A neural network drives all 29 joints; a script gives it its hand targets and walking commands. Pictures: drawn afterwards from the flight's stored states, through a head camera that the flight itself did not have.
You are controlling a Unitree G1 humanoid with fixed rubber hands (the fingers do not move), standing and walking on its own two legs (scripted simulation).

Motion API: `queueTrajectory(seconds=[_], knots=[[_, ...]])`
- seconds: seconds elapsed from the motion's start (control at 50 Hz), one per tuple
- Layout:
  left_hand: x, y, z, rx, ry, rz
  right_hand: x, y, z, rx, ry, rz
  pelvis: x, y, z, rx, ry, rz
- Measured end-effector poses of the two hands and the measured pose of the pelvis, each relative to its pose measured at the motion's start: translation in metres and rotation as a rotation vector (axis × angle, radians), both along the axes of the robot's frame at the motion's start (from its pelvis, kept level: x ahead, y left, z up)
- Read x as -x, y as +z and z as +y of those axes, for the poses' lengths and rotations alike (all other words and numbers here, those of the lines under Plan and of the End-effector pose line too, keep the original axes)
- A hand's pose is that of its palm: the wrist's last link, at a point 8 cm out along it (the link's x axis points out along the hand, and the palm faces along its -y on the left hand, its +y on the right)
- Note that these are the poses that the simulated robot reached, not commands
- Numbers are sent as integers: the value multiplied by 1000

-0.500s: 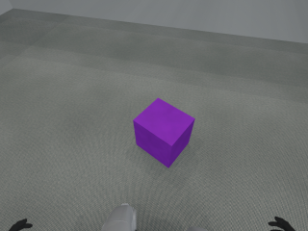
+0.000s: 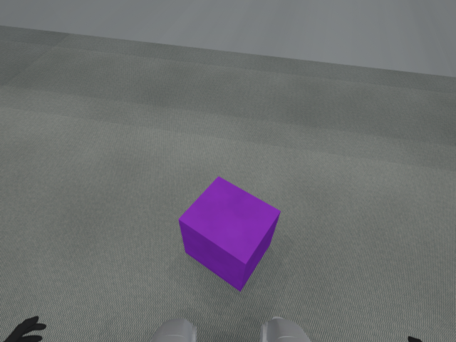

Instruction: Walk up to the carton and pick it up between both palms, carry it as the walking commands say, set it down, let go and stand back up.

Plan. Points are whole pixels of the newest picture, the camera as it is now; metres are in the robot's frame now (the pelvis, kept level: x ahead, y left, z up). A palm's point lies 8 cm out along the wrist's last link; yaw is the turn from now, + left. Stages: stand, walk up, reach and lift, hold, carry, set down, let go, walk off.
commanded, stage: walk up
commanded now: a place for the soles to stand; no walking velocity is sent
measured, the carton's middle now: (229, 233) +0.59 +0.00 -0.57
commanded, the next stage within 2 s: none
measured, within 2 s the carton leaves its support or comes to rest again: neither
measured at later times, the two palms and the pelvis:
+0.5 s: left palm (60, 286) +0.22 +0.33 -0.08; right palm (398, 294) +0.22 -0.31 -0.06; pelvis +0.08 +0.01 +0.02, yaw +0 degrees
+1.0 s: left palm (53, 322) +0.15 +0.30 -0.05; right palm out of the picture +0.13 -0.33 -0.06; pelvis +0.04 -0.01 +0.04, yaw +0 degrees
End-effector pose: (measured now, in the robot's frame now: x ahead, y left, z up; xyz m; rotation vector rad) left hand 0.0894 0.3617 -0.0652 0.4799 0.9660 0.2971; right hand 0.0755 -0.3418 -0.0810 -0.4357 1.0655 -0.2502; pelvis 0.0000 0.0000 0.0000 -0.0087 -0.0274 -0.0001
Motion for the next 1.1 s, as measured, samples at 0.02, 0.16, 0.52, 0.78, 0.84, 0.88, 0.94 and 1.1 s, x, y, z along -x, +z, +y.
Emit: queueTrajectory(seconds=[0.02,0.16,0.52,0.78,0.84,0.88,0.94,1.1], knots=[[-2,-2,2,1,12,3,-13,1,4,1,16,-10,-5,0,1,0,3,1],[-15,-28,4,64,86,94,-76,2,23,26,55,-67,-42,-6,19,-17,7,9],[-132,-9,-37,116,-16,-12,-141,19,29,-19,21,-105,-77,17,5,2,-1,28],[-100,9,-51,109,-9,18,-106,21,18,-59,5,-73,-54,30,-8,-17,1,-14],[-86,10,-54,116,-4,42,-92,21,16,-69,-2,-51,-49,34,-11,-25,1,-21],[-79,11,-57,120,-4,58,-83,20,14,-75,-11,-34,-46,36,-11,-25,1,-23],[-70,11,-59,129,0,73,-68,19,14,-83,-24,-5,-44,39,-11,-25,4,-24],[-65,11,-60,163,11,103,-41,20,21,-86,-51,65,-45,47,-5,-22,1,-23]])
